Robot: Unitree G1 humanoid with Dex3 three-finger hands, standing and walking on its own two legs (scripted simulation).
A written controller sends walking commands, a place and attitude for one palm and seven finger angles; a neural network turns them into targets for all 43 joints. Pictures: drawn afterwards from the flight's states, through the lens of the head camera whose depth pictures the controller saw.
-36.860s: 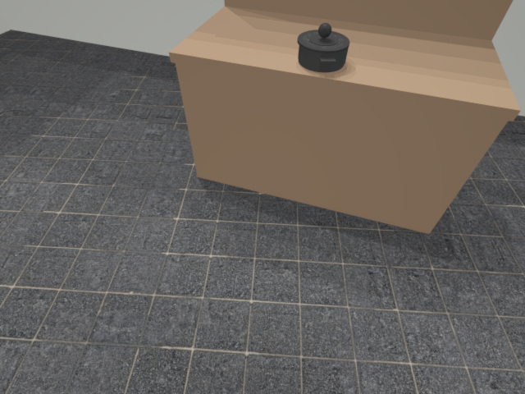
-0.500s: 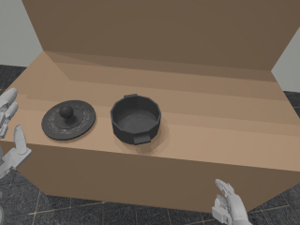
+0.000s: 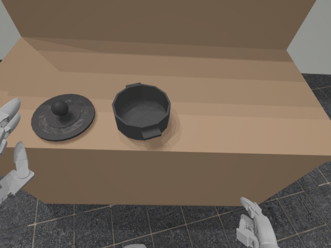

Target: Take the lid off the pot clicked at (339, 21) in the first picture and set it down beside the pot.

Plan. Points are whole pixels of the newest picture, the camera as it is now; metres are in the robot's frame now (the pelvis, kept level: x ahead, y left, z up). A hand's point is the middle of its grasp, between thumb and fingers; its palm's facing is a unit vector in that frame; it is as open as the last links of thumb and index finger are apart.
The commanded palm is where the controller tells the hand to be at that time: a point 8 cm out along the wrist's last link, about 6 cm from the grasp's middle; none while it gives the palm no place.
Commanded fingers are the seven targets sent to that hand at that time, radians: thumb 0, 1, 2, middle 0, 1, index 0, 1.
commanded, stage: step back with the hand held close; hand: left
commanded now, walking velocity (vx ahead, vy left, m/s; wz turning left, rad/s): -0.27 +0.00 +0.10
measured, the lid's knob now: (59, 108) +0.47 +0.36 -0.01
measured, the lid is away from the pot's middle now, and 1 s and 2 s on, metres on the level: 0.25 0.25 0.25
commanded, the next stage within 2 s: stop stepping back and stand still in 0.66 s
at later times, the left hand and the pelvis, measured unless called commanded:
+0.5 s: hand out of the picture +0.12 +0.25 +0.17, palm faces +0.37 -0.85 -0.38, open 7.4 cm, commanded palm +0.04 +0.28 +0.19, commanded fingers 0.00 0.90 0.90 -0.20 -0.30 -0.20 -0.30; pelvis -0.08 +0.00 -0.01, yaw +1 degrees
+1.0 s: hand out of the picture +0.02 +0.25 +0.16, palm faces +0.27 -0.89 -0.38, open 7.4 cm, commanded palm -0.05 +0.29 +0.19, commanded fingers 0.00 0.90 0.90 -0.20 -0.30 -0.20 -0.30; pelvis -0.19 +0.02 -0.01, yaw -1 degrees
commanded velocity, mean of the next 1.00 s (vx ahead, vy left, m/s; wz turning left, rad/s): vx -0.24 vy -0.01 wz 0.05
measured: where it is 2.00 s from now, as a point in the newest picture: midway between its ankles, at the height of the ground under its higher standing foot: outside the picture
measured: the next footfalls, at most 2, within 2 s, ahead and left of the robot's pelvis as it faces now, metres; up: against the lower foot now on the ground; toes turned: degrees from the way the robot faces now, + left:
right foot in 0.66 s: -0.16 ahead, -0.17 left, +0.00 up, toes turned -3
left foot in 0.84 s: -0.09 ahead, +0.07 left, +0.00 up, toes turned +0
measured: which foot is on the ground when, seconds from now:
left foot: down 0.00-0.70, up 0.72-0.82, down 0.84-1.00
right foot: down 0.00-0.34, up 0.36-0.64, down 0.66-0.90, up 0.92-1.00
